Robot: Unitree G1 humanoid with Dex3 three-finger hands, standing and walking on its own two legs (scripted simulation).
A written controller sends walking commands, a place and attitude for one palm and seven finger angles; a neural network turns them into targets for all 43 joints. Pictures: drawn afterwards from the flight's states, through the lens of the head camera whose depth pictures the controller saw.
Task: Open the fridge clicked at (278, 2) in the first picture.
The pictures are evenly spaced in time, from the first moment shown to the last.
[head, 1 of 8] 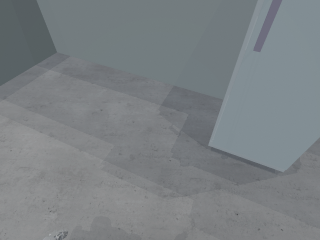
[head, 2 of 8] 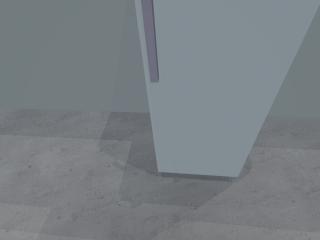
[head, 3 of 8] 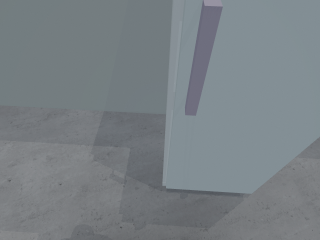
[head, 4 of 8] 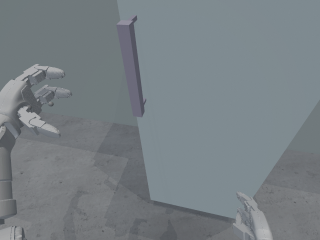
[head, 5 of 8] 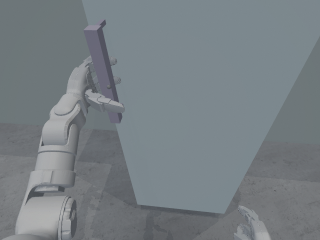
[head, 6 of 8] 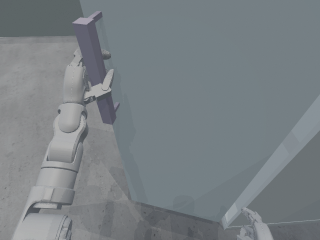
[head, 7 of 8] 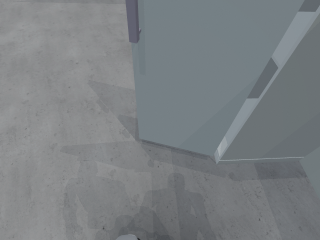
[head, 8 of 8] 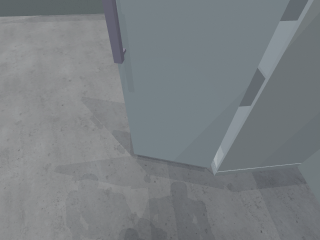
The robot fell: no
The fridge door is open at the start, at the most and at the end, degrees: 0 76 72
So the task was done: yes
